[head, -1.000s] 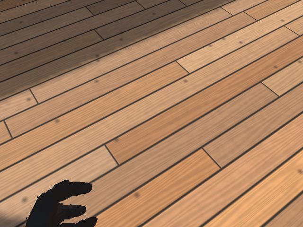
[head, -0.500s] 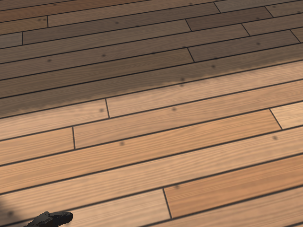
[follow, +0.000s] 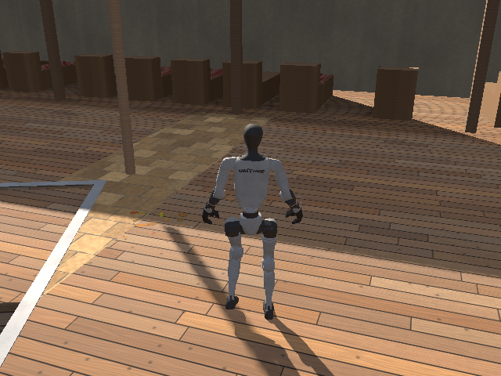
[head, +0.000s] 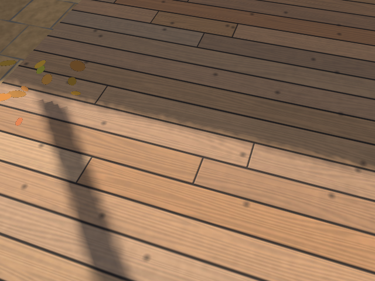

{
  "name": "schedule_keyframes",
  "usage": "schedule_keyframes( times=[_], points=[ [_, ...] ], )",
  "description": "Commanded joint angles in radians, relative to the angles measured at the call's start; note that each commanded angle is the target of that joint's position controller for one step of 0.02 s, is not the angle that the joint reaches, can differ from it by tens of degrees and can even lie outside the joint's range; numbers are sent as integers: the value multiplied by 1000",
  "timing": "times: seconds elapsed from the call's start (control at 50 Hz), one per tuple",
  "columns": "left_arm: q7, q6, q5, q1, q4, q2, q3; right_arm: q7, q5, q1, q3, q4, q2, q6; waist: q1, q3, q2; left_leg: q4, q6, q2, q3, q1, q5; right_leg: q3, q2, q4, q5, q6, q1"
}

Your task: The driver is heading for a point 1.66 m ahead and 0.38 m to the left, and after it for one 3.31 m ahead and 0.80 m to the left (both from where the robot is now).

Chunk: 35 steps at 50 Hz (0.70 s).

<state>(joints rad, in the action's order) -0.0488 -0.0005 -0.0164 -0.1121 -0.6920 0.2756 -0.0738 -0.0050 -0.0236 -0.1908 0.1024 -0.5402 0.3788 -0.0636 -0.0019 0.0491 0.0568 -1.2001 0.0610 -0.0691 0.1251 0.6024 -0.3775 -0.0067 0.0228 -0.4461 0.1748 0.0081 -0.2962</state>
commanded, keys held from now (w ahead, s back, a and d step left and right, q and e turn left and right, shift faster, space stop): q+shift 0.38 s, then shift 0.28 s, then e+shift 0.34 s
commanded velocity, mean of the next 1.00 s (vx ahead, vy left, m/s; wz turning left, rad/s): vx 0.00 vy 0.00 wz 0.43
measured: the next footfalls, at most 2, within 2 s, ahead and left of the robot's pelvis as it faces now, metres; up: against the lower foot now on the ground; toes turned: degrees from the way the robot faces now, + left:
left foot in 0.30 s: +0.00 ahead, +0.15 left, +0.00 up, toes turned +15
right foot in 0.74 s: +0.13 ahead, -0.04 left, +0.00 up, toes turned +31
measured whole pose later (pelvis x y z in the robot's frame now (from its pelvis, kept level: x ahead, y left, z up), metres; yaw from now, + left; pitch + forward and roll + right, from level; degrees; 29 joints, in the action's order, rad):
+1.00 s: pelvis +0.02 +0.05 -0.01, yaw +21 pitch +2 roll +1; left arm -0.02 -0.04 0.04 -0.18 -0.65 0.30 -0.09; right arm -0.01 0.00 -0.15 0.08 -0.64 0.27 0.01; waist -0.01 0.03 -0.02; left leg -0.55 0.00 -0.09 0.06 0.27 -0.35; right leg -0.19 0.05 -0.58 0.25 -0.02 -0.37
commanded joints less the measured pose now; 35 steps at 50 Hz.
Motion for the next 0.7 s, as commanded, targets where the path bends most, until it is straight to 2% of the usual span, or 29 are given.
schedule_keyframes(
  times=[0.02,0.08,0.16,0.2,0.24,0.26,0.28,0.3,0.32,0.34,0.36,0.38,0.4,0.42,0.44,0.48,0.52,0.6,0.66,0.68,0.7],
  points=[
    [-16,1,-8,36,78,136,-24,1,-10,18,6,80,45,9,-12,-78,-169,-38,36,97,-90,134,47,-147,-243,156,-173,196,179],
    [-11,-6,-9,-12,65,166,-36,2,-6,62,-2,101,30,11,-48,-114,-197,78,54,148,-103,123,31,-103,-291,153,-210,221,262],
    [8,-7,-1,17,60,202,-54,12,0,54,-9,92,11,9,-36,-138,-219,264,27,164,-156,-41,29,9,-320,145,-219,201,208],
    [20,-2,10,26,53,209,-61,16,-1,41,-2,82,21,1,-25,-140,-231,359,1,153,-188,-120,24,49,-337,127,-224,182,190],
    [32,6,28,22,43,209,-66,21,-3,29,8,76,26,-12,-10,-144,-233,478,-35,139,-206,-184,34,74,-362,81,-224,151,201],
    [35,8,39,30,38,202,-66,23,-4,-1,14,63,23,-17,15,-153,-220,582,-61,121,-223,-252,86,103,-360,28,-203,118,190],
    [39,8,47,8,24,173,-62,17,-4,-54,28,39,35,-18,37,-161,-186,681,-96,88,-222,-363,149,147,-331,-64,-145,66,134],
    [46,6,34,-38,8,127,-53,4,-3,-140,58,14,110,-13,58,-151,-17,785,-158,138,-73,-548,387,217,-251,-283,22,-12,-52],
    [45,9,-13,5,92,74,-31,-11,8,-145,90,38,279,-2,15,-128,343,793,-339,405,395,-694,711,226,-89,-603,485,-111,-461],
    [33,19,-16,133,124,111,-39,5,50,-137,76,64,228,36,100,-234,214,831,-434,444,467,-644,668,-17,-49,-768,499,-97,-509],
    [27,21,9,153,130,132,-44,10,53,-105,61,51,193,60,75,-205,151,848,-397,404,383,-618,578,-57,-57,-799,411,-68,-520],
    [18,24,14,131,115,133,-46,3,28,-56,55,47,165,68,37,-163,104,846,-339,345,318,-578,507,-75,-67,-766,313,-48,-518],
    [10,21,5,92,92,153,-51,-7,6,9,38,56,119,60,6,-154,70,829,-297,323,258,-551,502,-76,-81,-735,240,-48,-505],
    [10,17,-2,59,74,157,-54,-17,5,56,22,68,92,53,-17,-166,74,818,-281,296,206,-486,563,-63,-75,-726,191,-55,-431],
    [15,15,-2,36,61,150,-51,-24,15,67,13,72,78,49,-25,-185,77,811,-276,278,179,-456,612,-48,-59,-728,154,-64,-378],
    [22,10,7,17,48,119,-38,-30,25,48,6,58,74,49,-18,-203,62,797,-275,258,153,-450,637,-34,-43,-658,115,-80,-331],
    [25,5,12,37,54,94,-23,-34,25,27,5,42,80,48,2,-192,67,788,-275,250,156,-453,603,-34,-39,-551,103,-88,-307],
    [36,1,17,49,63,97,-15,-26,34,36,-3,32,83,41,26,-159,99,779,-288,260,206,-398,496,-32,-39,-413,143,-80,-216],
    [41,5,21,41,70,102,-14,-14,33,44,-13,19,70,40,33,-141,107,754,-294,262,251,-376,513,-25,-34,-325,189,-65,-146],
    [46,8,22,14,62,91,-9,-12,34,61,-27,12,33,42,18,-152,101,740,-284,262,238,-380,511,-25,-49,-263,177,-57,-101],
    [54,13,19,-18,48,60,1,-10,33,81,-47,3,-19,46,-7,-161,89,729,-259,242,208,-354,466,-15,-59,-136,90,-46,-2]
  ],
)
